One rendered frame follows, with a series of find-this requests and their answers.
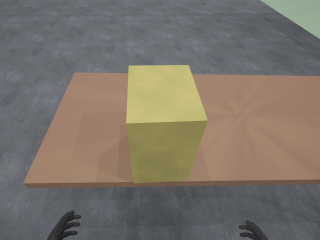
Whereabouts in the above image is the carton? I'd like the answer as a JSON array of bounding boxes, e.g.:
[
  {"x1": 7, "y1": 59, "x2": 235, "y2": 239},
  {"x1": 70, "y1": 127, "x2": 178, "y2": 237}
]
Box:
[{"x1": 126, "y1": 65, "x2": 208, "y2": 184}]

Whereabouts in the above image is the robot right hand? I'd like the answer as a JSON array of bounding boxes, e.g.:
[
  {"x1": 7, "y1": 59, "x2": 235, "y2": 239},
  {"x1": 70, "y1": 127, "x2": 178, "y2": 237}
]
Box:
[{"x1": 238, "y1": 220, "x2": 268, "y2": 240}]

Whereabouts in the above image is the table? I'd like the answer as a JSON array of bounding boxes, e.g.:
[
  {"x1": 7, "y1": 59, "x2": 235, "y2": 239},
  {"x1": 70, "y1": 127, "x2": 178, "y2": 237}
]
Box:
[{"x1": 23, "y1": 72, "x2": 320, "y2": 220}]

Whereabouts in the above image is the robot left hand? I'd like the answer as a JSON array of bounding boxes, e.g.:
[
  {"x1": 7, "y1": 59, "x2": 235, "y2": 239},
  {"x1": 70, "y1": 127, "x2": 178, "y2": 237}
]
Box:
[{"x1": 47, "y1": 210, "x2": 81, "y2": 240}]

